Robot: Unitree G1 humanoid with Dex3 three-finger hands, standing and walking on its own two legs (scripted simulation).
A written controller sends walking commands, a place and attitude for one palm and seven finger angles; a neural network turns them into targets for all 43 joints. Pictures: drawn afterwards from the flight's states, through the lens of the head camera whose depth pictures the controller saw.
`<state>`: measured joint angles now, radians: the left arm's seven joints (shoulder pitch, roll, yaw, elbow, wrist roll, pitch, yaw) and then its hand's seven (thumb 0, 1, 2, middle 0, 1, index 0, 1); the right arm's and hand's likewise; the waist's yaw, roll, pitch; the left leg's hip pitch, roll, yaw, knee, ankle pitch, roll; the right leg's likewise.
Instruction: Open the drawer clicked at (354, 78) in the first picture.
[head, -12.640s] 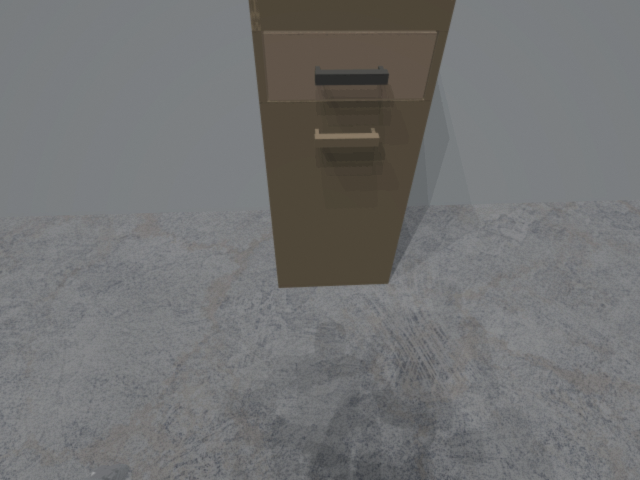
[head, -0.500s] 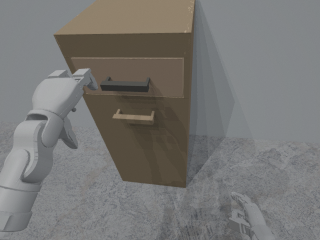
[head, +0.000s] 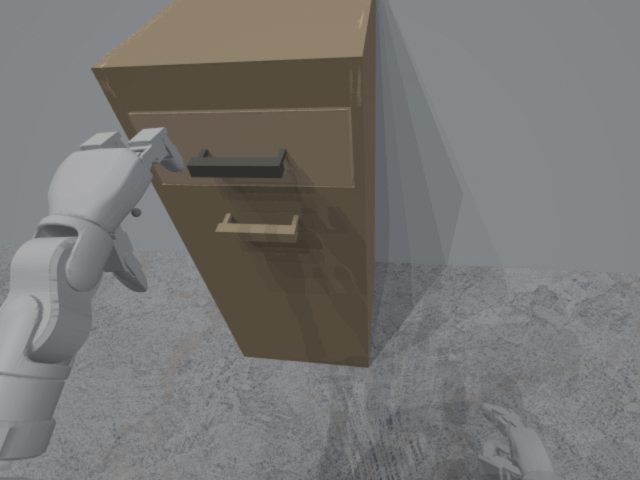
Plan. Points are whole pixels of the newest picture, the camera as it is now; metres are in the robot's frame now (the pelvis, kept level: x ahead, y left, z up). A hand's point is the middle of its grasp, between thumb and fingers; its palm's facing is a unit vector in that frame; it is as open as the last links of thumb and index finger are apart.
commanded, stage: move the hooked fingers above the handle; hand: left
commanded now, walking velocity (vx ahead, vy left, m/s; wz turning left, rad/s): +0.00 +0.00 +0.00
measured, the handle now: (239, 160) +0.59 +0.24 +0.09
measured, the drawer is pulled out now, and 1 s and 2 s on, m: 0.00 0.00 0.00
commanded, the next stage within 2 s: none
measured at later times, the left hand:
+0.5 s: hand (168, 194) +0.39 +0.25 +0.17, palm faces +0.04 -0.03 -1.00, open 13.9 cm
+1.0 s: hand (201, 185) +0.44 +0.23 +0.15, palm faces -0.08 -0.01 -1.00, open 13.9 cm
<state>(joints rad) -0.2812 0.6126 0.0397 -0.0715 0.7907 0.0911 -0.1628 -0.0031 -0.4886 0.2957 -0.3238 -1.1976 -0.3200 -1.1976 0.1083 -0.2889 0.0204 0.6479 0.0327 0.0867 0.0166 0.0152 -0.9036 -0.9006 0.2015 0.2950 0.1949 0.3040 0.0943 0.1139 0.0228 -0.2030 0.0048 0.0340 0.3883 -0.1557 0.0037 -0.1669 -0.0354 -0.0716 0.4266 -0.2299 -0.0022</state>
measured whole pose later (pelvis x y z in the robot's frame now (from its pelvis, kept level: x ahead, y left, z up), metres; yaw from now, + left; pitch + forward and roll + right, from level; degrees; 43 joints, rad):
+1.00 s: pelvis +0.04 +0.00 +0.00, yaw +0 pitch +5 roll +1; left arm -0.61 0.56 -0.14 0.38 0.89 0.13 -0.21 -0.01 -0.48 0.30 -0.32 -1.20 -0.31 -1.20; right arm 0.17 -0.28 0.01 0.64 0.05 0.16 -0.01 0.01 -0.90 -0.90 0.20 0.30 0.20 0.30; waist 0.03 0.08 -0.04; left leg -0.29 0.00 0.03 0.44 -0.23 0.01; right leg -0.25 -0.05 -0.07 0.46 -0.29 0.00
